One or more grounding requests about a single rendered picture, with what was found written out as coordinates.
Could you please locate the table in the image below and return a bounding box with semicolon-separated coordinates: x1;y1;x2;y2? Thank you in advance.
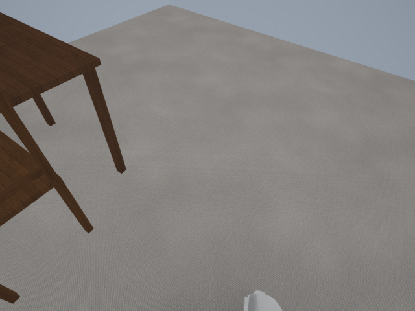
0;12;126;174

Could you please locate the robot right thigh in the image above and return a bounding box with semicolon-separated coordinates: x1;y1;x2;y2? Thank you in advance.
243;293;282;311

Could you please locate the chair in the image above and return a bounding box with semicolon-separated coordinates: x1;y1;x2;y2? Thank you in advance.
0;88;94;304

